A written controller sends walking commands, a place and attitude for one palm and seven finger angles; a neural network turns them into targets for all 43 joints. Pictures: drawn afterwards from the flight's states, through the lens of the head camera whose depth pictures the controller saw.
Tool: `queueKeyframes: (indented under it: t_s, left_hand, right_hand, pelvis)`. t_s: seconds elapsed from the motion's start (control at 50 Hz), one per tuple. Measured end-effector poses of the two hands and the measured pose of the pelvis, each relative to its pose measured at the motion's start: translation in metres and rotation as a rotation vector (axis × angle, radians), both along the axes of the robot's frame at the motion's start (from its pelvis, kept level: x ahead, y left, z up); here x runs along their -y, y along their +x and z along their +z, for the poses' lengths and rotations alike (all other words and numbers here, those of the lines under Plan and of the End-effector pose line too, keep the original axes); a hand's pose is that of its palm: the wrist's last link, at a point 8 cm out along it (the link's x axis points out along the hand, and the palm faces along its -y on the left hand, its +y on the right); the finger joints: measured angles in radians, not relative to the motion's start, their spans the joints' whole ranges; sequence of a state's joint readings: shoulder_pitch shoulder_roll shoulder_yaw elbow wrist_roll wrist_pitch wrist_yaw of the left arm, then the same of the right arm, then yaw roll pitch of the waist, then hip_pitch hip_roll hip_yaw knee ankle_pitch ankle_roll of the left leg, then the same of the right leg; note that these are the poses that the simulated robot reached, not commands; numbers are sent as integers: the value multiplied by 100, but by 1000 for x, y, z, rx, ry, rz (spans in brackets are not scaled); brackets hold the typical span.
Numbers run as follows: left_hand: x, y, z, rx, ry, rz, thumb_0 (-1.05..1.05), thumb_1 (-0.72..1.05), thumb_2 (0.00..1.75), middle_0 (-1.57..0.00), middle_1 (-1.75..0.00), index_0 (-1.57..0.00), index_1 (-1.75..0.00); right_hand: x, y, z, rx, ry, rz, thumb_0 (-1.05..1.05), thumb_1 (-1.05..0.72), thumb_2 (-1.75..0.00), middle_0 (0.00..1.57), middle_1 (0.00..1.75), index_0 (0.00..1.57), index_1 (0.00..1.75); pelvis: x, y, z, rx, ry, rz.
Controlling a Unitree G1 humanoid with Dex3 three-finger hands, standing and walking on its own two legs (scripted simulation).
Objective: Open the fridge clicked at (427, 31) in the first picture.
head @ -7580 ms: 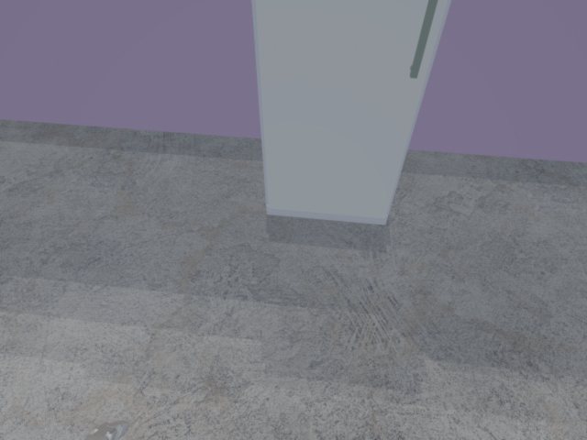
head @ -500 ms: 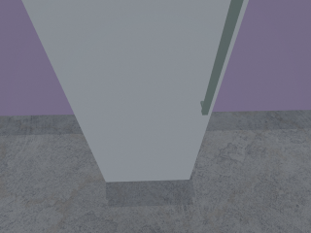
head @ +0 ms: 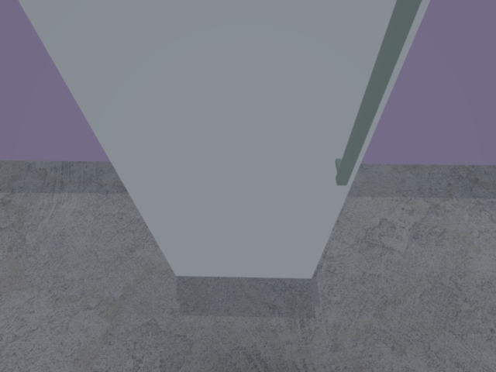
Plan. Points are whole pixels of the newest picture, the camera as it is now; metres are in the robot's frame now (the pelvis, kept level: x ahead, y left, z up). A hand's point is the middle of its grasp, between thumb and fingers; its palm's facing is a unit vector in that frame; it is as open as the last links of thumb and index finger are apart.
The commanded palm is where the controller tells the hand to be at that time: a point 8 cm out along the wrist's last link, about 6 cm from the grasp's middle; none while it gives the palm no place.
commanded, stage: come to a stop and stand still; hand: right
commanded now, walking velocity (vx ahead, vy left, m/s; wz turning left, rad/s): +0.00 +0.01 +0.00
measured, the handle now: (377, 65) +0.48 -0.15 +0.24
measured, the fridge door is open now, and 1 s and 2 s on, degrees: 0 0 0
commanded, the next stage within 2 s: look again from close up in 1.50 s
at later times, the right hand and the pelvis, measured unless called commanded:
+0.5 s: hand out of the picture +0.02 -0.24 -0.15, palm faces -0.03 +0.96 -0.26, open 7.4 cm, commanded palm none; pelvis -0.01 -0.04 +0.01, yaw +2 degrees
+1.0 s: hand out of the picture +0.02 -0.18 -0.16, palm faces -0.03 +0.97 -0.22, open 7.3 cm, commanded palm none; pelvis +0.01 +0.00 +0.01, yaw +1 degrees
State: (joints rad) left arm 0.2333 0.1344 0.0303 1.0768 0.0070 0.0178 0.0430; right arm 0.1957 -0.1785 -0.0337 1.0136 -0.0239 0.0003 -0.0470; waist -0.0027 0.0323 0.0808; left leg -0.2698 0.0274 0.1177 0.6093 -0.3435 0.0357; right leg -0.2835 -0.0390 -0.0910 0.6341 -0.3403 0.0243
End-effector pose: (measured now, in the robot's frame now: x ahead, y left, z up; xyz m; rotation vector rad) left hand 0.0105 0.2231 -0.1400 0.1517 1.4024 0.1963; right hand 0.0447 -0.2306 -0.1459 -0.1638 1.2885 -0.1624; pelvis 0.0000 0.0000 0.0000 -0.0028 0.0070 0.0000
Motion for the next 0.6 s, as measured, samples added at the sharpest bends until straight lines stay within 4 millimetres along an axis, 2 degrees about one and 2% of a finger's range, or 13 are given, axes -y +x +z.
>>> queueKeyframes:
  t_s: [0.12, 0.24, 0.32, 0.42, 0.6]
  left_hand:
    - [2, 23, 7, 116, 30, -14, 2, 93, 90, -20, -30, -19, -30]
    - [26, 36, 12, 217, 4, -37, 1, 92, 90, -20, -30, -19, -30]
    - [36, 34, 8, 221, -9, -42, 0, 94, 90, -20, -30, -20, -30]
    - [38, 23, 4, 189, -25, -48, 0, 95, 90, -20, -30, -20, -30]
    - [34, -6, 0, 81, -52, -40, 1, 92, 90, -20, -30, -20, -30]
  right_hand:
    - [12, -9, -6, -5, 16, 13, 0, -92, -90, 20, 30, 20, 30]
    - [33, -17, 2, -18, 7, 47, 0, -91, -90, 20, 30, 20, 30]
    - [47, -19, 13, -10, -22, 41, 0, -91, -90, 20, 30, 20, 30]
    - [55, -25, 22, -25, -48, 42, 0, -91, -90, 20, 30, 20, 30]
    - [44, -36, 25, -84, -44, 45, 0, -91, -90, 20, 30, 20, 30]
  pelvis:
    - [15, -6, -3, 4, 15, 23]
    - [35, -6, 0, 8, 18, 23]
    - [44, -8, 3, 16, 11, 28]
    - [47, -10, 7, 16, -2, 34]
    - [38, -7, 10, 9, -13, 33]
